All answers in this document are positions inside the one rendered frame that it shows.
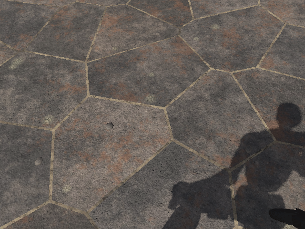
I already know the right robot hand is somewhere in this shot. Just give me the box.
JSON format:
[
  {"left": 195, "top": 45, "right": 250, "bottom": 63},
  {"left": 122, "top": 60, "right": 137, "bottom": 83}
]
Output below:
[{"left": 269, "top": 208, "right": 305, "bottom": 229}]

